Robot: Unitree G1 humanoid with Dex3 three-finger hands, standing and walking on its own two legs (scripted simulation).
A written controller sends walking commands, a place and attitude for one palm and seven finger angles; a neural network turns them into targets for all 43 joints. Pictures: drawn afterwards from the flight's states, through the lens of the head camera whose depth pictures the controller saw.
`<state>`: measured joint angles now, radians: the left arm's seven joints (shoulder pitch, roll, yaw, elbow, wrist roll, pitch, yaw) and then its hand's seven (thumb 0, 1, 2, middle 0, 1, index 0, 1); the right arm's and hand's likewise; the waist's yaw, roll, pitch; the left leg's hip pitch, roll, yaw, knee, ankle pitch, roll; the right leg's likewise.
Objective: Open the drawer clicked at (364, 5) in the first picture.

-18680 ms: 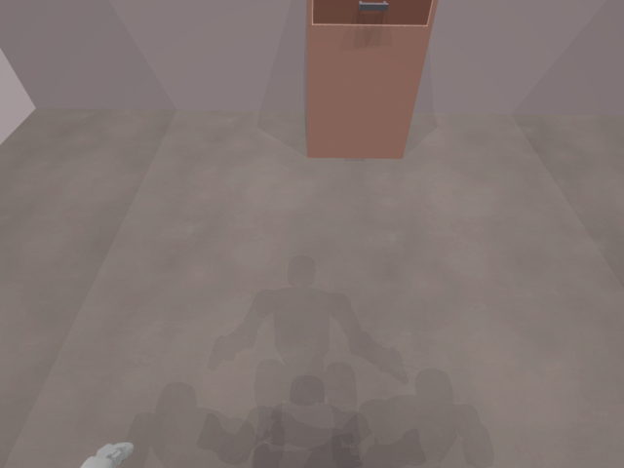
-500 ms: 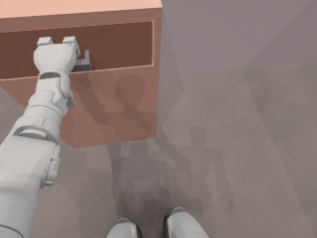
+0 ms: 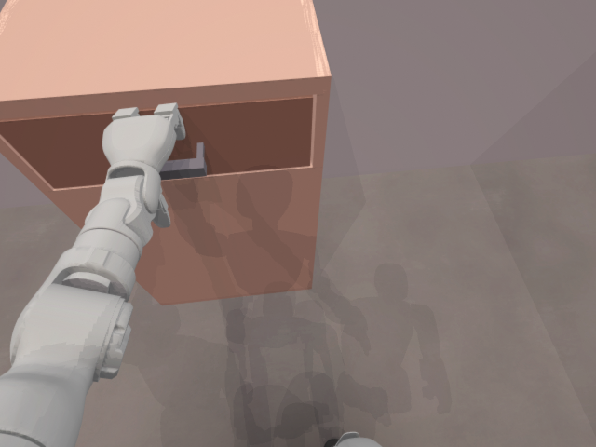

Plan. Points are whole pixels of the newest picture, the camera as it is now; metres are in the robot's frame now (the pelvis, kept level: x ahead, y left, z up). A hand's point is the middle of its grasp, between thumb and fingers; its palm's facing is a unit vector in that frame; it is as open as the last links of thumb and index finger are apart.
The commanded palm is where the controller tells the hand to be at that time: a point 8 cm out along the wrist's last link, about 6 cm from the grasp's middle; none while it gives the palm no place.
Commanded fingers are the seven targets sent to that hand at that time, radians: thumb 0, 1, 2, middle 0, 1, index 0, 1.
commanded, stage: lift the fingers back up to retry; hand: left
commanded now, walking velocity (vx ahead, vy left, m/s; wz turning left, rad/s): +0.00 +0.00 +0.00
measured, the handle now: (170, 160) +0.55 +0.17 +0.01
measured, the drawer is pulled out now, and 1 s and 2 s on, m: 0.00 0.00 0.00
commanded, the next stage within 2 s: re-aim the fingers above the handle in 0.16 s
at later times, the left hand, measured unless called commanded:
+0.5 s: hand (151, 167) +0.49 +0.17 +0.06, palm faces -0.03 -0.03 -1.00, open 13.8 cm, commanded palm +0.48 +0.18 +0.11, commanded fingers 0.00 -0.50 0.30 -0.30 -1.20 -0.30 -1.20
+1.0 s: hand (149, 162) +0.50 +0.17 +0.06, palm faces -0.02 +0.00 -1.00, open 13.8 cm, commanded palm +0.49 +0.18 +0.11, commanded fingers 0.00 -0.50 0.30 -0.30 -1.20 -0.30 -1.20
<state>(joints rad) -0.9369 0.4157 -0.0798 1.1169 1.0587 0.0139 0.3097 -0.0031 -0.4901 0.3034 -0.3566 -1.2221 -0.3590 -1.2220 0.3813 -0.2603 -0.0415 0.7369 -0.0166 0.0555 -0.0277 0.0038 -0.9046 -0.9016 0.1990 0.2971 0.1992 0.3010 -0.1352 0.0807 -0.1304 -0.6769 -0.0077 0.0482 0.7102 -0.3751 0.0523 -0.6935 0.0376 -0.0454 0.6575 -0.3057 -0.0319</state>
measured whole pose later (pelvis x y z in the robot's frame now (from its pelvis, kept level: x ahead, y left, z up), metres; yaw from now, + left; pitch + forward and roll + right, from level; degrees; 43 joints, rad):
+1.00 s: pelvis -0.01 -0.02 +0.00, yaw +0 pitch +18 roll +0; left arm -0.96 0.47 -0.07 1.13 1.08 -0.02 0.30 0.00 -0.49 0.30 -0.32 -1.20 -0.32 -1.20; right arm 0.35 -0.28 -0.05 0.73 0.00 0.04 -0.05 0.00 -0.91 -0.90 0.20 0.30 0.20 0.30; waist -0.14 0.06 -0.10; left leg -0.64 -0.01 0.05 0.67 -0.34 0.03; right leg -0.67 0.04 -0.05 0.64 -0.29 -0.05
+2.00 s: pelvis +0.00 -0.01 +0.01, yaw -1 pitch +18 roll -1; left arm -0.94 0.45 -0.04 1.14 1.07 0.04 0.29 0.00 -0.49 0.30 -0.33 -1.20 -0.36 -1.22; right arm 0.33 -0.26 -0.02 0.71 0.00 0.06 -0.05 0.00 -0.90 -0.90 0.20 0.30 0.20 0.30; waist -0.13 0.07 -0.11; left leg -0.61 -0.01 0.07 0.64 -0.34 0.05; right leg -0.64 0.04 -0.02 0.62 -0.28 -0.04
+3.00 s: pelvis -0.02 -0.01 -0.01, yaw +1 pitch +21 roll -1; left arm -0.96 0.51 -0.07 1.16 1.10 -0.09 0.34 0.00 -0.49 0.30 -0.30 -1.20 -0.30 -1.19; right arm 0.41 -0.29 -0.06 0.75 -0.02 0.01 -0.05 0.00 -0.91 -0.90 0.20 0.30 0.20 0.30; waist -0.15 0.05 -0.12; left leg -0.80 0.00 0.03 0.80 -0.37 0.04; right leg -0.82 0.04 -0.06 0.75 -0.31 -0.05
